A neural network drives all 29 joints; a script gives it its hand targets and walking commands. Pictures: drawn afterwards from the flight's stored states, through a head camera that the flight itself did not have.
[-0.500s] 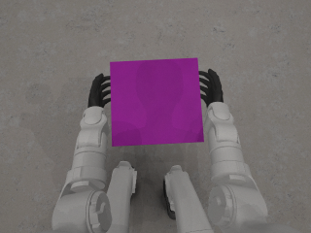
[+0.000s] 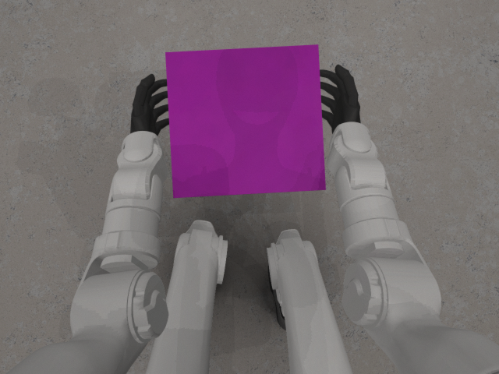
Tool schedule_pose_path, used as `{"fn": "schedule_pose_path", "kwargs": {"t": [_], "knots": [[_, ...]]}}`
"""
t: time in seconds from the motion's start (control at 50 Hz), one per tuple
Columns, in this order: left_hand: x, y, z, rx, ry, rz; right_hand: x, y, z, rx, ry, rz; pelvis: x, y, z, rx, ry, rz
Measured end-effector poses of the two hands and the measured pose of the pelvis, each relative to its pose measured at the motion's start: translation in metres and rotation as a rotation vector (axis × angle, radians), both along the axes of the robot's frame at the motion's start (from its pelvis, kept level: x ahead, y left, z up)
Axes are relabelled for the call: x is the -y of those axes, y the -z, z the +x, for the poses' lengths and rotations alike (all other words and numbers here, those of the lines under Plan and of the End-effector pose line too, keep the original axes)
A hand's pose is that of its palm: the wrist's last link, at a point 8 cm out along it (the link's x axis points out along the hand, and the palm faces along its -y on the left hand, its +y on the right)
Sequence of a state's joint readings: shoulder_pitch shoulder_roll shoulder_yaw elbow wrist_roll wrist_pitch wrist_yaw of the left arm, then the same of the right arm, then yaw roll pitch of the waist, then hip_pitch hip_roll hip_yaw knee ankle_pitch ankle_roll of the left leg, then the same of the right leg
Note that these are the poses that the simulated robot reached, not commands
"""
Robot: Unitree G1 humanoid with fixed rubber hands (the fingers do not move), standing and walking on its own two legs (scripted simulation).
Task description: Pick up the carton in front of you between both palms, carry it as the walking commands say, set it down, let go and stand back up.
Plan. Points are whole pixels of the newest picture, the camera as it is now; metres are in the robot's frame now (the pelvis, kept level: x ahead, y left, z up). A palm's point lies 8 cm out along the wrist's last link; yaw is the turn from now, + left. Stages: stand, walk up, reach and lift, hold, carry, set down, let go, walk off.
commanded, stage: set down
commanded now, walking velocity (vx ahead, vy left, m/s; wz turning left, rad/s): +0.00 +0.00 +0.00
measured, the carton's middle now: (245, 135) +0.46 +0.02 -0.19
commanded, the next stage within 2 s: none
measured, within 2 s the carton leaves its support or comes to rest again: rests again in 1.00 s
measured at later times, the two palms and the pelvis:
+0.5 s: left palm (163, 140) +0.46 +0.19 -0.27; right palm (310, 130) +0.49 -0.11 -0.26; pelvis -0.03 +0.00 -0.11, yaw -2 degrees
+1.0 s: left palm (164, 148) +0.45 +0.19 -0.30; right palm (306, 133) +0.49 -0.11 -0.29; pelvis -0.02 -0.01 -0.13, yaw -1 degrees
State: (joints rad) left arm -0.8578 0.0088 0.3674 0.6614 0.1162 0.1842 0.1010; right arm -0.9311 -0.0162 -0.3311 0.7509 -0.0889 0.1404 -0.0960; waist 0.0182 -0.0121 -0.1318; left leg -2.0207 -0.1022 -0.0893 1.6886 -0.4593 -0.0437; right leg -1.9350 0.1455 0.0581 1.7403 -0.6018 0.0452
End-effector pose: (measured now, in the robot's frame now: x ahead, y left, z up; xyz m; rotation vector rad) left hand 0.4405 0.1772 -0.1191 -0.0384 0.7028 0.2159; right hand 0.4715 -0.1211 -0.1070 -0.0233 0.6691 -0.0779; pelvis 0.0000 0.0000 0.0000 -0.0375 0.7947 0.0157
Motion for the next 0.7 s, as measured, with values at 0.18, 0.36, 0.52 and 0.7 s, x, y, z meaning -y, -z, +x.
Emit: {"fn": "schedule_pose_path", "kwargs": {"t": [0.18, 0.36, 0.52, 0.7], "knots": [[-0.002, 0.061, -0.002, -0.043, 0.019, 0.011, -0.002, 0.057, -0.001, -0.04, 0.0, -0.015, -0.004, 0.04, -0.014, 0.001, 0.013, -0.008], [-0.016, 0.117, 0.009, -0.04, -0.007, 0.016, -0.016, 0.117, 0.017, -0.036, -0.04, -0.02, -0.004, 0.083, -0.028, 0.024, 0.015, -0.001], [-0.01, 0.154, 0.017, -0.069, 0.033, 0.025, -0.011, 0.154, 0.023, -0.065, -0.029, -0.015, -0.003, 0.109, -0.025, 0.063, 0.034, 0.002], [-0.007, 0.165, 0.025, -0.094, 0.024, 0.036, -0.007, 0.177, 0.027, -0.087, -0.048, -0.013, 0.004, 0.12, -0.02, 0.07, 0.057, 0.032]]}}
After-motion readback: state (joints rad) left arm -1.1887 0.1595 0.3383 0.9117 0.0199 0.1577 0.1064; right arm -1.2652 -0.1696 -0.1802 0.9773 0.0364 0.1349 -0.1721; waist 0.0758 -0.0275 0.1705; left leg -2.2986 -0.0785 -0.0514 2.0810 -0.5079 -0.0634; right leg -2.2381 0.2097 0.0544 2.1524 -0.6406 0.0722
